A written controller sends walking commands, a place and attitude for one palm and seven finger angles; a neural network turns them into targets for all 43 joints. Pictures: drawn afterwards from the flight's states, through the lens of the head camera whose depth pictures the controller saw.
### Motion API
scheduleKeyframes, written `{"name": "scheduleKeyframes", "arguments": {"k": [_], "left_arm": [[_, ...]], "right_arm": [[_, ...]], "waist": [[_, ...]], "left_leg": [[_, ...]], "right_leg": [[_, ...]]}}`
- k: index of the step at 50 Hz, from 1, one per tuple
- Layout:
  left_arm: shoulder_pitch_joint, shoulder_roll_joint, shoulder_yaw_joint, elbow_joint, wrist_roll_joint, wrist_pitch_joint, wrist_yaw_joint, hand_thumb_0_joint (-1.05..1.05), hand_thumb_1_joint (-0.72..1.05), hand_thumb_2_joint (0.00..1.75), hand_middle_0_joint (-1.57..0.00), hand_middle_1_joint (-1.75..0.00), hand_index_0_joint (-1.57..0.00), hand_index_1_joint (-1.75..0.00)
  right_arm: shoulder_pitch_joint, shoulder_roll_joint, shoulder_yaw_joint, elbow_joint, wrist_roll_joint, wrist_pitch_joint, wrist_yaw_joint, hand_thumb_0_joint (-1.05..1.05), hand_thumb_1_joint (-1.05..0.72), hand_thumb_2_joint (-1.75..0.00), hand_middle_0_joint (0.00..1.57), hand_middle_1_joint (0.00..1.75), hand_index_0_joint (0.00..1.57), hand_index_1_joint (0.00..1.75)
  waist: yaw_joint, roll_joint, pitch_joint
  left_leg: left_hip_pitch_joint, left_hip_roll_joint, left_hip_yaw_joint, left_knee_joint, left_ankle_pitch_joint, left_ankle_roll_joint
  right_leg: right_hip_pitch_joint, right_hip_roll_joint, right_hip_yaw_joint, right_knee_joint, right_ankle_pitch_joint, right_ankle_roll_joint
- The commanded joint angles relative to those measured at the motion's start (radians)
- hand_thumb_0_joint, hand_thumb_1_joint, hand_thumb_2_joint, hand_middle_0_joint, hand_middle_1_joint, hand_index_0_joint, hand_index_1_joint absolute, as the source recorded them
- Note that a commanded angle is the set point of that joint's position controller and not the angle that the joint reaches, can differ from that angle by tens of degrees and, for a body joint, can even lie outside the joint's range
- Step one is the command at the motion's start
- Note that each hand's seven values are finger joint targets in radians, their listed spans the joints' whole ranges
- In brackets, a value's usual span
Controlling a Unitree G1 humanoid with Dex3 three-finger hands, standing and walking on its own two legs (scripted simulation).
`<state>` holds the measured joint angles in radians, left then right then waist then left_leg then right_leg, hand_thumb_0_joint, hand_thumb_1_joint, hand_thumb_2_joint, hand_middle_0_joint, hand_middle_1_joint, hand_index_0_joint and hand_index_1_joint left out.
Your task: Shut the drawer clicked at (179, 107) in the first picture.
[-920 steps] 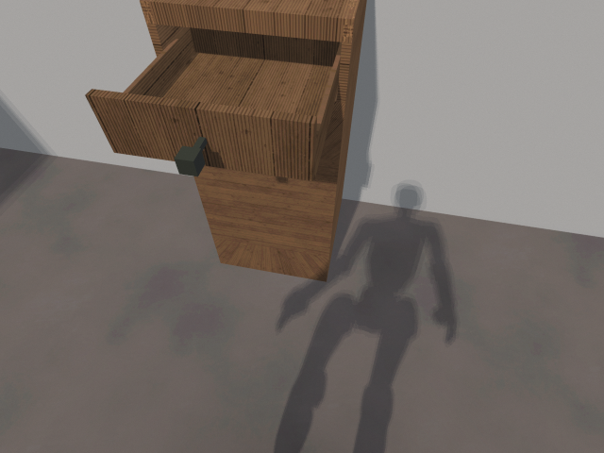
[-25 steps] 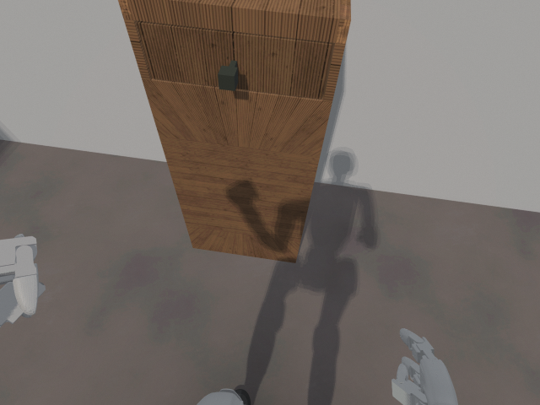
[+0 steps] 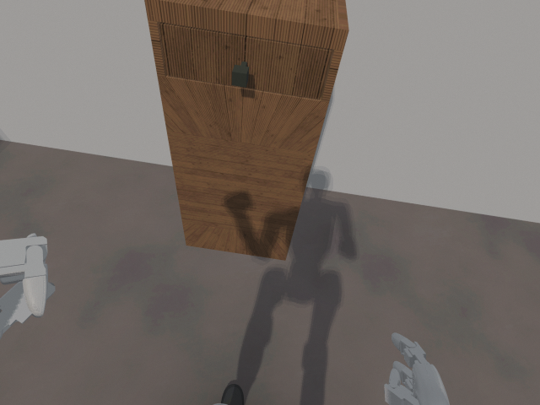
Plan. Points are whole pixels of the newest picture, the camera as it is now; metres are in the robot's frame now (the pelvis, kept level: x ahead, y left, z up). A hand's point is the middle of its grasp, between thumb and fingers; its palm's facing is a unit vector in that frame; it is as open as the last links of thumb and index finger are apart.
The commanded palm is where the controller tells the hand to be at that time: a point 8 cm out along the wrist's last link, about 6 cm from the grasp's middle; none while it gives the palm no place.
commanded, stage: stop stepping back and stand still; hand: left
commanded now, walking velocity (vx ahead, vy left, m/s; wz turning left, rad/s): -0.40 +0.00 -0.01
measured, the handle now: (241, 72) +0.77 +0.14 +0.09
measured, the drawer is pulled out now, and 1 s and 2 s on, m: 0.00 0.00 0.00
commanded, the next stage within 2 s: let the arm hang, fingers relaxed in 1.18 s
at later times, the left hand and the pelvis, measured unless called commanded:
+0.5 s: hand out of the picture +0.08 +0.27 +0.18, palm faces +0.30 -0.86 -0.40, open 3.2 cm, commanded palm +0.06 +0.30 +0.18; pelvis -0.11 +0.04 +0.00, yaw -8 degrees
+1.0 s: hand out of the picture +0.03 +0.30 +0.16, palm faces +0.43 -0.82 -0.38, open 3.3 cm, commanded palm -0.02 +0.34 +0.18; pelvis -0.15 +0.06 -0.01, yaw -1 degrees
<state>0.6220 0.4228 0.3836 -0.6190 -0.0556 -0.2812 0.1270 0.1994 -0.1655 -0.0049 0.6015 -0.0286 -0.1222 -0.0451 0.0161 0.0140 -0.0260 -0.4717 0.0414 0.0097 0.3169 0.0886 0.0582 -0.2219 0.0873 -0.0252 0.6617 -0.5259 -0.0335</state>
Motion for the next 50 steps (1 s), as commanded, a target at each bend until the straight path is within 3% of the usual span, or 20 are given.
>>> {"name": "scheduleKeyframes", "arguments": {"k": [1,3,5,8,10,16,18,19,25,26,27,28,30,33,36,37,38,39,46,50], "left_arm": [[-0.064,0.164,0.084,-0.219,-0.018,-0.076,0.016,0.0,0.9,0.9,-1.4,-1.6,-1.4,-1.6],[-0.146,0.24,0.144,-0.239,-0.011,-0.084,0.031,0.0,0.9,0.9,-1.4,-1.6,-1.4,-1.6],[-0.177,0.18,0.089,-0.19,0.004,-0.045,0.012,0.0,0.9,0.9,-1.4,-1.6,-1.4,-1.6],[-0.068,0.136,0.089,-0.155,-0.009,0.003,0.001,0.0,0.9,0.9,-1.4,-1.6,-1.4,-1.6],[-0.035,0.188,0.152,-0.218,-0.016,-0.018,0.008,0.0,0.9,0.9,-1.4,-1.6,-1.4,-1.6],[0.149,0.133,0.097,-0.243,0.005,0.035,0.013,0.0,0.9,0.9,-1.4,-1.6,-1.4,-1.6],[0.104,0.17,0.123,-0.277,0.005,0.047,0.009,0.0,0.9,0.9,-1.4,-1.6,-1.4,-1.6],[-0.017,0.2,0.159,-0.315,-0.005,0.049,0.012,0.0,0.9,0.9,-1.4,-1.6,-1.4,-1.6],[-0.244,0.084,0.023,-0.101,0.029,0.067,0.041,0.0,0.9,0.9,-1.4,-1.6,-1.4,-1.6],[-0.269,0.09,0.019,-0.126,0.03,0.057,0.044,0.0,0.9,0.9,-1.4,-1.6,-1.4,-1.6],[-0.265,0.086,0.019,-0.176,0.026,0.039,0.048,0.0,0.9,0.9,-1.4,-1.6,-1.4,-1.6],[-0.27,0.112,0.039,-0.249,0.039,0.019,0.048,0.0,0.9,0.9,-1.4,-1.6,-1.4,-1.6],[-0.102,0.171,0.119,-0.237,0.029,0.021,0.028,0.0,0.9,0.9,-1.4,-1.6,-1.4,-1.6],[0.083,0.134,0.112,-0.277,0.022,0.015,0.033,0.0,0.9,0.9,-1.4,-1.6,-1.4,-1.6],[0.093,0.14,0.125,-0.225,0.029,0.027,0.042,0.0,0.9,0.9,-1.4,-1.6,-1.4,-1.6],[0.08,0.139,0.125,-0.189,0.034,0.039,0.04,0.0,0.9,0.9,-1.4,-1.6,-1.4,-1.6],[0.024,0.161,0.139,-0.19,0.03,0.045,0.036,0.0,0.9,0.9,-1.4,-1.6,-1.4,-1.6],[-0.069,0.205,0.173,-0.228,0.004,0.033,0.034,0.0,0.9,0.9,-1.4,-1.6,-1.4,-1.6],[-0.123,0.072,0.041,-0.119,0.034,0.018,0.043,0.0,0.9,0.9,-1.4,-1.6,-1.4,-1.6],[-0.126,0.111,0.073,-0.192,0.036,-0.013,0.044,0.0,0.9,0.9,-1.4,-1.6,-1.4,-1.6]], "right_arm": [[-0.045,-0.14,-0.05,-0.095,0.001,-0.027,-0.011,0.0,-0.9,-0.9,0.2,0.3,0.2,0.3],[-0.061,-0.117,-0.028,-0.087,-0.017,-0.03,-0.025,0.0,-0.9,-0.9,0.2,0.3,0.2,0.3],[-0.081,-0.147,-0.052,-0.086,0.01,-0.044,-0.036,0.0,-0.9,-0.9,0.2,0.3,0.2,0.3],[-0.11,-0.181,-0.03,-0.138,0.026,-0.045,-0.053,0.0,-0.9,-0.9,0.2,0.3,0.2,0.3],[-0.109,-0.164,-0.03,-0.151,0.012,-0.067,-0.039,0.0,-0.9,-0.9,0.2,0.3,0.2,0.3],[-0.088,-0.148,-0.031,-0.167,0.007,-0.031,-0.012,0.0,-0.9,-0.9,0.2,0.3,0.2,0.3],[-0.064,-0.154,-0.052,-0.138,0.009,0.007,-0.018,0.0,-0.9,-0.9,0.2,0.3,0.2,0.3],[-0.083,-0.157,-0.045,-0.132,0.002,0.019,-0.019,0.0,-0.9,-0.9,0.2,0.3,0.2,0.3],[-0.105,-0.158,-0.032,-0.088,0.02,-0.025,-0.067,0.0,-0.9,-0.9,0.2,0.3,0.2,0.3],[-0.083,-0.172,-0.023,-0.085,0.02,-0.039,-0.07,0.0,-0.9,-0.9,0.2,0.3,0.2,0.3],[-0.061,-0.192,-0.024,-0.106,0.019,-0.052,-0.067,0.0,-0.9,-0.9,0.2,0.3,0.2,0.3],[-0.052,-0.182,-0.027,-0.123,0.016,-0.06,-0.052,0.0,-0.9,-0.9,0.2,0.3,0.2,0.3],[-0.075,-0.159,-0.044,-0.128,0.018,-0.066,-0.015,0.0,-0.9,-0.9,0.2,0.3,0.2,0.3],[-0.098,-0.141,-0.029,-0.139,0.019,-0.051,0.007,0.0,-0.9,-0.9,0.2,0.3,0.2,0.3],[-0.097,-0.147,-0.033,-0.154,0.008,-0.016,-0.008,0.0,-0.9,-0.9,0.2,0.3,0.2,0.3],[-0.083,-0.139,-0.037,-0.145,0.012,-0.005,-0.011,0.0,-0.9,-0.9,0.2,0.3,0.2,0.3],[-0.067,-0.126,-0.05,-0.137,0.025,0.009,-0.011,0.0,-0.9,-0.9,0.2,0.3,0.2,0.3],[-0.074,-0.145,-0.053,-0.131,0.026,-0.001,-0.022,0.0,-0.9,-0.9,0.2,0.3,0.2,0.3],[-0.084,-0.13,-0.026,-0.082,0.017,-0.054,-0.061,0.0,-0.9,-0.9,0.2,0.3,0.2,0.3],[-0.069,-0.173,-0.037,-0.105,0.025,-0.074,-0.053,0.0,-0.9,-0.9,0.2,0.3,0.2,0.3]], "waist": [[-0.021,0.029,-0.133],[-0.026,-0.078,-0.1],[-0.039,-0.22,-0.082],[-0.026,0.227,-0.001],[-0.004,0.3,-0.098],[0.004,0.198,-0.099],[-0.011,-0.155,-0.084],[-0.022,-0.182,-0.029],[-0.056,-0.045,0.105],[-0.057,0.112,0.106],[-0.054,0.348,0.098],[-0.048,0.381,0.067],[-0.034,0.238,0.037],[-0.006,0.213,0.019],[0.003,0.243,0.002],[0.009,0.067,0.007],[-0.006,-0.215,0.006],[-0.025,-0.256,0.027],[-0.037,-0.082,0.053],[-0.023,0.181,-0.012]], "left_leg": [[0.366,0.065,-0.031,0.128,-0.321,-0.107],[0.409,-0.003,-0.018,0.454,-0.347,-0.107],[0.364,-0.044,-0.032,0.516,-0.38,-0.096],[0.25,0.113,-0.255,-0.039,-0.208,-0.021],[0.169,0.212,-0.517,-0.349,-0.839,-0.091],[0.026,0.017,-0.051,-0.123,-0.613,-0.136],[0.191,-0.087,0.017,0.553,-0.42,-0.095],[0.069,-0.064,-0.014,0.779,-0.405,-0.087],[0.215,0.025,0.039,0.276,-0.504,-0.025],[0.215,0.023,0.001,0.102,-0.55,-0.016],[0.251,0.172,-0.324,-0.063,-0.649,0.053],[0.241,0.278,-0.54,-0.149,-0.635,0.133],[0.114,0.29,-0.604,-0.213,-0.885,0.143],[-0.064,0.203,-0.277,-0.188,-0.776,0.066],[-0.248,0.123,-0.144,-0.02,-0.796,-0.003],[-0.252,0.038,-0.051,0.218,-0.716,-0.024],[-0.264,-0.049,0.037,0.597,-0.582,-0.048],[-0.26,-0.044,0.002,0.853,-0.506,-0.061],[0.26,-0.004,0.072,0.204,-0.408,-0.025],[0.257,0.213,-0.284,-0.026,-0.39,0.061]], "right_leg": [[-0.156,-0.183,0.121,-0.46,0.123,-0.059],[-0.368,-0.399,0.245,-0.505,0.334,-0.124],[-0.356,-0.322,0.125,-0.391,0.267,-0.105],[-0.193,-0.056,-0.01,-0.075,0.145,0.042],[-0.072,0.012,0.051,0.169,-0.071,0.015],[0.222,-0.01,-0.055,-0.257,0.028,-0.02],[-0.201,-0.331,0.248,-0.505,-0.071,-0.13],[-0.297,-0.436,0.289,-0.502,-0.054,-0.192],[-0.313,-0.303,0.03,-0.292,-0.234,-0.08],[-0.254,-0.227,-0.023,-0.106,-0.154,-0.055],[-0.322,-0.107,-0.081,0.153,-0.09,0.008],[-0.351,-0.044,-0.047,0.378,-0.063,0.03],[-0.317,-0.092,0.057,0.505,0.023,0.018],[-0.018,-0.079,-0.045,0.221,0.069,0.004],[0.289,-0.036,-0.084,-0.071,-0.034,-0.026],[0.277,-0.091,-0.005,-0.239,-0.033,-0.054],[0.178,-0.304,0.34,-0.426,-0.098,-0.142],[0.031,-0.449,0.507,-0.504,0.004,-0.208],[-0.202,-0.284,0.114,-0.313,-0.034,-0.082],[-0.14,-0.107,-0.022,0.011,0.116,0.044]]}}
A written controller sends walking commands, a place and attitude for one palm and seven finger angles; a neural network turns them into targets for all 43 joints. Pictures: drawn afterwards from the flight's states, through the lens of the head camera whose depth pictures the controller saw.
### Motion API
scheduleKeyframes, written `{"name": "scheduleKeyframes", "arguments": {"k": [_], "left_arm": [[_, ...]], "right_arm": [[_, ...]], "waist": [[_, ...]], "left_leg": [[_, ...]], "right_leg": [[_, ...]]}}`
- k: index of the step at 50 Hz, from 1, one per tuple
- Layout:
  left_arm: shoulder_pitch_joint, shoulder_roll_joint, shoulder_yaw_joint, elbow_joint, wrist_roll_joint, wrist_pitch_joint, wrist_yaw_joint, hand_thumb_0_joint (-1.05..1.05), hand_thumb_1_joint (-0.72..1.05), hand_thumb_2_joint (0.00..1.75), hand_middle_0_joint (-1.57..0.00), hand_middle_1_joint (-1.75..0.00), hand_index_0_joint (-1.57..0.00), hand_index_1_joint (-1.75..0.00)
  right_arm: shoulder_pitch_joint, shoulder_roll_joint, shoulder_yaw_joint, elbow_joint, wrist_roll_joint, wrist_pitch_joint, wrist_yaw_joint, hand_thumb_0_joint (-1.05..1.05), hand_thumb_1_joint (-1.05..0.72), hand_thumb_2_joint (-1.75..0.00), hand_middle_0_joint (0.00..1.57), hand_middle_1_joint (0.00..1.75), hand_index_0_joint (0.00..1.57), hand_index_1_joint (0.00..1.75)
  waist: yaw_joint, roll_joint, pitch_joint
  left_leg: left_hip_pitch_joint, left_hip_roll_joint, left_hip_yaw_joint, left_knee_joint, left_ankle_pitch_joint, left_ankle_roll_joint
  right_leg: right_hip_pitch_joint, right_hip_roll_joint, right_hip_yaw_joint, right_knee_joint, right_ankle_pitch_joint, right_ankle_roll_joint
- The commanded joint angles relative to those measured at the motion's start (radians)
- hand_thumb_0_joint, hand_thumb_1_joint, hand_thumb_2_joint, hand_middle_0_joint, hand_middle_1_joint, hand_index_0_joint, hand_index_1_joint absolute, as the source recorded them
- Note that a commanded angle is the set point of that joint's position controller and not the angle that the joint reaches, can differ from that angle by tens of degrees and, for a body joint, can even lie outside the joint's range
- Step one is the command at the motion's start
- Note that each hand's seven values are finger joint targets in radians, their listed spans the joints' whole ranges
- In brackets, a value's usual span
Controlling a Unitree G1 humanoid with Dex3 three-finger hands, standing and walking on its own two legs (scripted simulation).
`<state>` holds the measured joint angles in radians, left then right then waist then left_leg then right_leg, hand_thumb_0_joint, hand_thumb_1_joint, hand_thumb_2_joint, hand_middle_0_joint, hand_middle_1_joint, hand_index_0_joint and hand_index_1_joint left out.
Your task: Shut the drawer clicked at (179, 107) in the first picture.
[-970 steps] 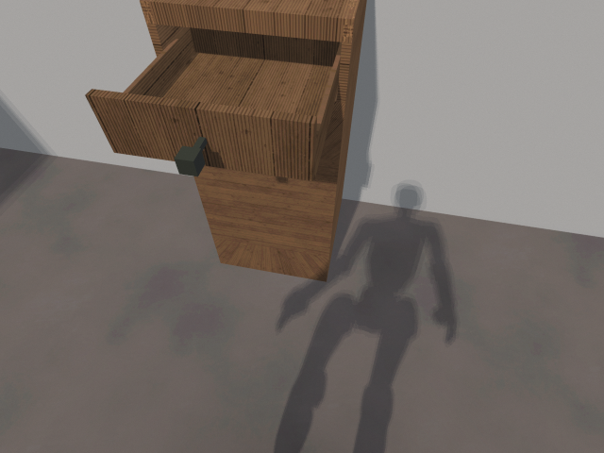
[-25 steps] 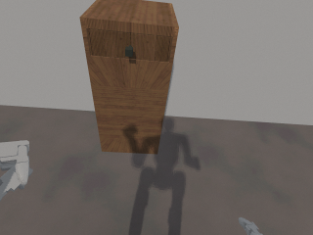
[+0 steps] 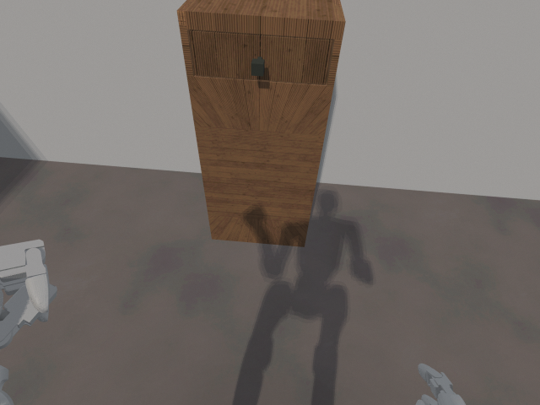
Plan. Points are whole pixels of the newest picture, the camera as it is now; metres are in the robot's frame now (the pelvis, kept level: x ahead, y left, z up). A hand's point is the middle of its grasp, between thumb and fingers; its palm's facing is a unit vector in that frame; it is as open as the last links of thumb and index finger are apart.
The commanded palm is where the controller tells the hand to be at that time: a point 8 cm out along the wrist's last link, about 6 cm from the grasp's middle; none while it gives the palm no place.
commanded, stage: stop stepping back and stand still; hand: left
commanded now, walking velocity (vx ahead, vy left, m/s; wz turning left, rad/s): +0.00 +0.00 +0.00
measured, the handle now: (258, 64) +0.92 +0.10 +0.10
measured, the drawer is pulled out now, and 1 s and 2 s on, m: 0.00 0.00 0.00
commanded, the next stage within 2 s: let the arm hang, fingers relaxed in 0.18 s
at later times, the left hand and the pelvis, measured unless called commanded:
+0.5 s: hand out of the picture +0.13 +0.22 -0.12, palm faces +0.02 -0.96 -0.29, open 3.0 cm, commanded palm none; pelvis +0.00 +0.01 +0.00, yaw +1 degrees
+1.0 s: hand out of the picture -0.05 +0.20 -0.15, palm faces +0.04 -0.97 -0.23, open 6.7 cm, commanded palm none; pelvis +0.00 +0.01 +0.02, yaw +1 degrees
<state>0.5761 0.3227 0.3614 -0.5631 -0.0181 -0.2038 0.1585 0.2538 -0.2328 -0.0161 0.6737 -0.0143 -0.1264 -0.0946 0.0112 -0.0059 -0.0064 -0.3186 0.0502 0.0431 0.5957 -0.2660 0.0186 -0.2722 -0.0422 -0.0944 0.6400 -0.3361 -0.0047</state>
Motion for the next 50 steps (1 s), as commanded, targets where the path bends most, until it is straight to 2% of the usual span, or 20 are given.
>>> {"name": "scheduleKeyframes", "arguments": {"k": [1,2,4,6,7,8,10,12,13,14,15,17,20,22,24,26,29,36,44,50], "left_arm": [[-0.067,0.212,0.111,-0.244,0.002,-0.088,0.01,0.0,0.9,0.9,-1.4,-1.6,-1.4,-1.6],[-0.056,0.214,0.121,-0.258,0.007,-0.091,0.01,0.0,0.9,0.9,-1.4,-1.6,-1.4,-1.6],[0.021,0.219,0.139,-0.239,0.007,-0.09,0.011,0.0,0.9,0.9,-1.4,-1.6,-1.4,-1.6],[0.068,0.212,0.139,-0.217,-0.009,-0.089,0.002,0.0,0.9,0.9,-1.4,-1.6,-1.4,-1.6],[0.082,0.209,0.139,-0.214,-0.019,-0.086,0.0,0.0,0.9,0.9,-1.4,-1.6,-1.4,-1.6],[0.077,0.209,0.138,-0.201,-0.024,-0.081,0.002,0.0,0.9,0.9,-1.4,-1.6,-1.4,-1.6],[0.044,0.19,0.122,-0.204,-0.025,-0.078,0.008,0.0,0.9,0.9,-1.4,-1.6,-1.4,-1.6],[0.07,0.189,0.12,-0.169,-0.025,-0.078,0.008,0.0,0.9,0.9,-1.4,-1.6,-1.4,-1.6],[0.05,0.19,0.113,-0.184,-0.02,-0.08,0.005,0.0,0.9,0.9,-1.4,-1.6,-1.4,-1.6],[-0.093,0.073,-0.247,0.616,0.081,0.091,-0.143,0.0,0.9,0.9,-1.4,-1.6,-1.4,-1.6],[-0.084,0.034,-0.237,0.643,0.063,0.165,-0.154,0.0,0.9,0.9,-1.36,-1.56,-1.36,-1.56],[-0.131,0.0,-0.258,0.744,0.053,0.189,-0.151,0.0,0.9,0.9,-1.28,-1.47,-1.28,-1.47],[-0.233,0.06,-0.264,0.94,0.057,0.19,-0.151,0.0,0.9,0.9,-1.16,-1.34,-1.16,-1.34],[-0.288,0.074,-0.28,1.086,0.048,0.196,-0.147,0.0,0.9,0.9,-1.08,-1.25,-1.08,-1.25],[-0.329,0.062,-0.302,1.216,0.039,0.204,-0.142,0.0,0.9,0.9,-1.0,-1.17,-1.0,-1.17],[-0.328,0.046,-0.318,1.326,0.034,0.21,-0.14,0.0,0.9,0.9,-0.92,-1.08,-0.92,-1.08],[-0.305,0.024,-0.325,1.459,0.027,0.21,-0.14,0.0,0.9,0.9,-0.8,-0.95,-0.8,-0.95],[-0.277,0.012,-0.334,1.61,0.028,0.203,-0.141,0.0,0.9,0.9,-0.52,-0.65,-0.52,-0.65],[-0.231,-0.019,-0.337,1.688,0.026,0.202,-0.131,0.0,0.9,0.9,-0.2,-0.3,-0.2,-0.3],[-0.215,-0.044,-0.335,1.7,0.028,0.205,-0.124,0.0,0.9,0.9,-0.2,-0.3,-0.2,-0.3]], "right_arm": [[-0.136,-0.082,-0.017,-0.177,0.007,-0.069,0.002,0.0,-0.9,-0.9,0.2,0.3,0.2,0.3],[-0.135,-0.078,-0.016,-0.18,0.008,-0.07,0.008,0.0,-0.9,-0.9,0.2,0.3,0.2,0.3],[-0.13,-0.076,-0.017,-0.19,0.016,-0.067,0.02,0.0,-0.9,-0.9,0.2,0.3,0.2,0.3],[-0.134,-0.067,-0.025,-0.204,0.019,-0.057,0.03,0.0,-0.9,-0.9,0.2,0.3,0.2,0.3],[-0.123,-0.068,-0.031,-0.201,0.022,-0.049,0.033,0.0,-0.9,-0.9,0.2,0.3,0.2,0.3],[-0.119,-0.064,-0.028,-0.195,0.022,-0.042,0.034,0.0,-0.9,-0.9,0.2,0.3,0.2,0.3],[-0.124,-0.065,-0.022,-0.192,0.022,-0.037,0.033,0.0,-0.9,-0.9,0.2,0.3,0.2,0.3],[-0.131,-0.074,-0.023,-0.194,0.021,-0.036,0.022,0.0,-0.9,-0.9,0.2,0.3,0.2,0.3],[-0.141,-0.077,-0.022,-0.2,0.02,-0.035,0.018,0.0,-0.9,-0.9,0.2,0.3,0.2,0.3],[-0.153,-0.272,-0.08,0.041,0.014,-0.059,0.114,0.0,-0.9,-0.9,0.2,0.3,0.2,0.3],[-0.093,-0.207,-0.084,0.029,0.022,-0.001,0.11,0.0,-0.9,-0.9,0.2,0.3,0.2,0.3],[-0.096,-0.165,-0.047,0.011,0.009,0.044,0.101,0.0,-0.9,-0.9,0.2,0.3,0.2,0.3],[-0.092,-0.148,-0.036,0.033,-0.004,0.074,0.097,0.0,-0.9,-0.9,0.2,0.3,0.2,0.3],[-0.091,-0.141,-0.032,0.075,-0.009,0.099,0.092,0.0,-0.9,-0.9,0.2,0.3,0.2,0.3],[-0.096,-0.12,-0.018,0.126,-0.012,0.116,0.092,0.0,-0.9,-0.9,0.2,0.3,0.2,0.3],[-0.105,-0.108,-0.006,0.17,-0.01,0.124,0.089,0.0,-0.9,-0.9,0.2,0.3,0.2,0.3],[-0.074,-0.088,-0.005,0.234,-0.01,0.135,0.082,0.0,-0.9,-0.9,0.2,0.3,0.2,0.3],[0.037,-0.07,-0.017,0.338,-0.003,0.142,0.074,0.0,-0.9,-0.9,0.2,0.3,0.2,0.3],[0.095,-0.041,-0.016,0.407,0.0,0.137,0.066,0.0,-0.9,-0.9,0.2,0.3,0.2,0.3],[0.116,-0.006,-0.013,0.429,-0.001,0.141,0.066,0.0,-0.9,-0.9,0.2,0.3,0.2,0.3]], "waist": [[-0.02,0.257,0.01],[-0.013,0.259,0.027],[-0.004,0.153,0.004],[-0.014,-0.039,-0.008],[-0.025,-0.098,-0.019],[-0.029,-0.107,-0.013],[-0.035,-0.045,-0.033],[-0.025,-0.01,-0.057],[-0.022,0.057,-0.062],[-0.066,0.116,-0.041],[-0.038,0.09,-0.094],[-0.012,-0.044,-0.107],[-0.014,-0.208,-0.102],[-0.023,-0.157,-0.092],[-0.022,0.023,-0.061],[-0.009,0.125,-0.009],[-0.008,0.187,0.019],[-0.021,0.045,0.044],[-0.016,0.023,0.066],[-0.014,0.016,0.108]], "left_leg": [[0.006,0.21,-0.33,-0.363,-0.097,0.112],[-0.023,0.199,-0.292,-0.351,-0.09,0.11],[-0.053,0.125,-0.166,-0.247,-0.045,0.066],[-0.057,0.009,-0.055,-0.086,-0.059,0.008],[-0.022,-0.018,-0.03,0.013,-0.031,-0.006],[-0.02,-0.027,-0.03,0.058,-0.021,-0.012],[0.028,-0.016,-0.043,-0.026,0.055,-0.01],[0.121,0.019,-0.07,-0.133,0.188,0.005],[0.143,0.04,-0.092,-0.158,0.257,0.016],[0.048,0.063,-0.135,0.0,0.516,0.026],[0.066,0.071,-0.115,-0.038,0.621,0.026],[-0.017,0.109,-0.188,-0.064,0.43,0.064],[-0.008,0.023,-0.127,-0.026,0.316,0.025],[0.055,0.0,-0.099,-0.032,0.298,0.012],[0.074,0.017,-0.12,-0.105,0.283,0.012],[0.029,0.034,-0.152,-0.18,0.199,0.018],[0.021,0.028,-0.158,-0.234,0.027,0.013],[0.079,0.029,-0.15,-0.252,-0.034,0.016],[0.084,0.037,-0.147,-0.274,-0.01,0.022],[0.064,0.027,-0.138,-0.274,-0.022,0.019]], "right_leg": [[-0.039,0.022,0.047,0.066,-0.102,0.014],[0.001,0.018,0.053,0.022,-0.087,0.009],[0.105,0.015,0.063,-0.15,0.025,0.005],[0.078,-0.064,0.226,-0.29,0.022,-0.031],[0.029,-0.136,0.326,-0.348,-0.001,-0.068],[0.012,-0.179,0.357,-0.372,0.017,-0.095],[0.046,-0.161,0.279,-0.308,0.16,-0.089],[0.051,-0.075,0.178,-0.239,0.232,-0.035],[0.049,-0.04,0.144,-0.207,0.263,-0.013],[-0.052,-0.084,0.062,0.007,0.469,-0.008],[-0.007,-0.051,0.081,0.005,0.366,0.006],[0.032,-0.032,0.073,-0.023,0.215,0.005],[0.079,-0.098,0.128,-0.117,0.379,-0.044],[0.064,-0.124,0.139,-0.139,0.411,-0.065],[0.055,-0.09,0.127,-0.16,0.263,-0.044],[0.078,-0.06,0.12,-0.202,0.128,-0.026],[0.08,-0.052,0.126,-0.267,0.019,-0.037],[0.031,-0.059,0.113,-0.329,-0.036,-0.048],[0.038,-0.054,0.1,-0.309,-0.003,-0.042],[0.013,-0.053,0.102,-0.309,-0.038,-0.04]]}}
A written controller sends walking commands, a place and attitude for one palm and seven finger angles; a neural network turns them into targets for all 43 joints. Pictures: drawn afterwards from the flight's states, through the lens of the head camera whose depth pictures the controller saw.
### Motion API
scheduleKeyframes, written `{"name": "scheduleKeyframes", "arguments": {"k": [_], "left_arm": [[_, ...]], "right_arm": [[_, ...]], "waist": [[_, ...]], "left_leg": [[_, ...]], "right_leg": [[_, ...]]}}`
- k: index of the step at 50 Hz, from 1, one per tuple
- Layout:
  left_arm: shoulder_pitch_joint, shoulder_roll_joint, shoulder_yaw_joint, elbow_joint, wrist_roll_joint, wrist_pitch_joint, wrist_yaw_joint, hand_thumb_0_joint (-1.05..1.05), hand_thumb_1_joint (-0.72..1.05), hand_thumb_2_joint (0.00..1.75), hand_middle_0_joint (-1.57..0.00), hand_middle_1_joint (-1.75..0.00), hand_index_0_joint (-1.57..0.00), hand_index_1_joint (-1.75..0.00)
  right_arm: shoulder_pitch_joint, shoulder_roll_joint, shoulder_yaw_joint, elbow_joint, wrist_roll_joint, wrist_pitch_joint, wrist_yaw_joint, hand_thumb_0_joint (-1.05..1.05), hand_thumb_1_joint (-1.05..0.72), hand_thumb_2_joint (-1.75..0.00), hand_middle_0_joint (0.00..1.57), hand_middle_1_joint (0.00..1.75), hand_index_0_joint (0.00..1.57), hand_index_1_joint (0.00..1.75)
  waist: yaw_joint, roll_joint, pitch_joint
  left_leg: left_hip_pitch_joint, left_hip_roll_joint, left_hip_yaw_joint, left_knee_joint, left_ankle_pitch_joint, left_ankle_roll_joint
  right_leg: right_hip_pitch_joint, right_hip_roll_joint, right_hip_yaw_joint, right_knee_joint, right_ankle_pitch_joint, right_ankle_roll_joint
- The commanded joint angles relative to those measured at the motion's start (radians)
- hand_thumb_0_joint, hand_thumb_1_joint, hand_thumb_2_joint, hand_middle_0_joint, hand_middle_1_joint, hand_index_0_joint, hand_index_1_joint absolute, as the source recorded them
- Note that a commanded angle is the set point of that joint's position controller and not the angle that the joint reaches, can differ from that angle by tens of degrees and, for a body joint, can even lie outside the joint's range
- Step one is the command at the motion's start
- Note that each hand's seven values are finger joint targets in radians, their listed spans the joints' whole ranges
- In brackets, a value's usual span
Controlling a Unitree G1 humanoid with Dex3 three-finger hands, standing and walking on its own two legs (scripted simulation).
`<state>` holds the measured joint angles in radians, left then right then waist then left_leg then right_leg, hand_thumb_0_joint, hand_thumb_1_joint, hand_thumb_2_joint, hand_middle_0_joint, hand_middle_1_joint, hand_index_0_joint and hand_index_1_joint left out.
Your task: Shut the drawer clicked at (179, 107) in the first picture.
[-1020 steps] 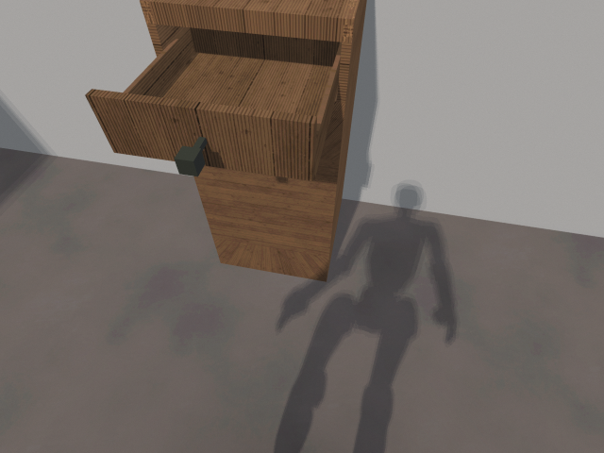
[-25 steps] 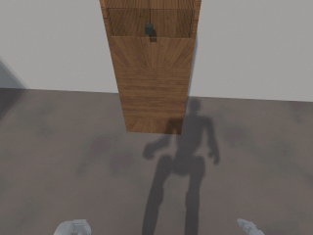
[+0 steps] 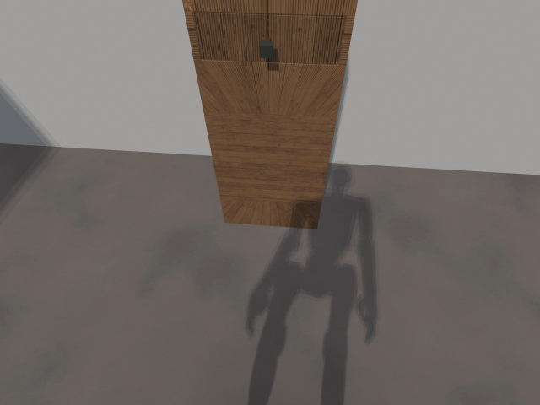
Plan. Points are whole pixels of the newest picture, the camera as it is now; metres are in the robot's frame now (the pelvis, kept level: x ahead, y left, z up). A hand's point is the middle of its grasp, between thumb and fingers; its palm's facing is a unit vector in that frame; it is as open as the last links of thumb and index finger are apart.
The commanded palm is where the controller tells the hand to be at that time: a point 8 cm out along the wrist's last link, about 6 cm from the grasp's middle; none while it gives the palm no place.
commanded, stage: let the arm hang, fingers relaxed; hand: left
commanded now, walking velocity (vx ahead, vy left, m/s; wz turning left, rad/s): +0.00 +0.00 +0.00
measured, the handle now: (267, 46) +0.93 +0.06 +0.09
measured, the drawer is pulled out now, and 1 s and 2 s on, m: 0.00 0.00 0.00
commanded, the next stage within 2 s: look to check the result in 0.38 s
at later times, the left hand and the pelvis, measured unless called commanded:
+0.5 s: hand out of the picture +0.01 +0.15 -0.17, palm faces +0.03 -0.98 -0.19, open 7.4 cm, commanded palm none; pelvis +0.01 -0.02 +0.00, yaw +0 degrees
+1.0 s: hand out of the picture +0.02 +0.15 -0.17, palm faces +0.03 -0.98 -0.19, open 7.4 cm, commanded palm none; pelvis +0.02 -0.03 +0.00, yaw +0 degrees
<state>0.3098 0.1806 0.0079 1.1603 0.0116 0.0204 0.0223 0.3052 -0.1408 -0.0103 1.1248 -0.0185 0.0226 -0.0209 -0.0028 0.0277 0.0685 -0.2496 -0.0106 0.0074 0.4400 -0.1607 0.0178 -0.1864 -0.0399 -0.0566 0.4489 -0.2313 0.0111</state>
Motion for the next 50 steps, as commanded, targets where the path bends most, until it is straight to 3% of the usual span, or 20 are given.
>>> {"name": "scheduleKeyframes", "arguments": {"k": [1,14,16,50], "left_arm": [[0.049,0.091,0.02,-0.023,-0.001,-0.019,0.012,0.0,0.9,0.9,-0.2,-0.3,-0.2,-0.3],[0.026,0.06,0.028,-0.034,-0.003,-0.03,0.016,0.0,0.9,0.9,-0.2,-0.3,-0.2,-0.3],[0.022,0.061,0.029,-0.036,-0.003,-0.031,0.017,0.0,0.9,0.9,-0.2,-0.3,-0.2,-0.3],[-0.01,0.091,0.035,-0.034,-0.004,-0.038,0.015,0.0,0.9,0.9,-0.2,-0.3,-0.2,-0.3]], "right_arm": [[0.067,-0.089,-0.02,-0.02,0.001,-0.009,-0.008,0.0,-0.9,-0.9,0.2,0.3,0.2,0.3],[0.067,-0.052,-0.019,-0.012,-0.001,-0.017,-0.012,0.0,-0.9,-0.9,0.2,0.3,0.2,0.3],[0.07,-0.055,-0.019,-0.012,0.001,-0.018,-0.013,0.0,-0.9,-0.9,0.2,0.3,0.2,0.3],[0.02,-0.103,-0.023,-0.006,0.003,-0.021,-0.018,0.0,-0.9,-0.9,0.2,0.3,0.2,0.3]], "waist": [[-0.004,-0.017,0.033],[-0.007,0.002,0.034],[-0.007,-0.021,0.021],[-0.008,-0.015,0.006]], "left_leg": [[-0.006,0.088,-0.101,-0.122,-0.138,0.019],[0.015,0.082,-0.068,-0.081,-0.011,0.009],[0.021,0.087,-0.068,-0.075,0.008,0.009],[0.072,0.103,-0.063,-0.072,0.07,0.0]], "right_leg": [[-0.077,-0.055,0.065,-0.117,-0.149,-0.055],[-0.062,-0.065,0.08,-0.124,-0.063,-0.057],[-0.05,-0.065,0.076,-0.123,-0.052,-0.057],[-0.012,-0.062,0.085,-0.149,0.02,-0.06]]}}
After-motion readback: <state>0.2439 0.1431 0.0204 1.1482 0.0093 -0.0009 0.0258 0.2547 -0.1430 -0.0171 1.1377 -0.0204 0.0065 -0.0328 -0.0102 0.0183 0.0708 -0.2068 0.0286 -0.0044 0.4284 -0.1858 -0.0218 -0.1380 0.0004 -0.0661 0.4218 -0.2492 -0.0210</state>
